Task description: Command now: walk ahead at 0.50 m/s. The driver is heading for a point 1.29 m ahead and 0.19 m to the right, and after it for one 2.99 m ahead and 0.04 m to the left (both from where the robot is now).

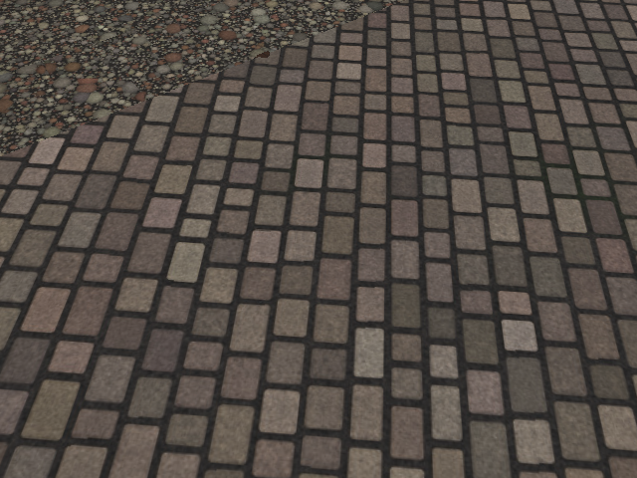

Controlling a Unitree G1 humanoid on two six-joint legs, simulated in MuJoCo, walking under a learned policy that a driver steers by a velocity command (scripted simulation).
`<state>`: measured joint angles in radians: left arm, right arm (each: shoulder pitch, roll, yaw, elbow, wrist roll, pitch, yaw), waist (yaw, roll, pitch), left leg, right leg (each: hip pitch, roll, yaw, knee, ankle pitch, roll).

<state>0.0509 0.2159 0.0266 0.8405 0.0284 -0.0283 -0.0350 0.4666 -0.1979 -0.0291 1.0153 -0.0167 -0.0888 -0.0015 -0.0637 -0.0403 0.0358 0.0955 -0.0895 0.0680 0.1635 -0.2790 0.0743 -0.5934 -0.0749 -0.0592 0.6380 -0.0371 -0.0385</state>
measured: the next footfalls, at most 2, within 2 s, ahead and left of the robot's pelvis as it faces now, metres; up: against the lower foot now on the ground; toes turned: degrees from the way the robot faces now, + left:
right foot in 0.10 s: +0.22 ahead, -0.10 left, +0.00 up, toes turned -4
left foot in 0.64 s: +0.52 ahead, +0.09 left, +0.00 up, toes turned +4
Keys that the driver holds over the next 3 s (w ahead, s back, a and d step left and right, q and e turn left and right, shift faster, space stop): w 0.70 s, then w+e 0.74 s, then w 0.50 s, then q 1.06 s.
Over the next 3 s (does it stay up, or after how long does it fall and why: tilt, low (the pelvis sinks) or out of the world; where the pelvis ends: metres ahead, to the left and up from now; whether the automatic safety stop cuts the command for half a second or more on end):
stays up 1.16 -0.18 0.00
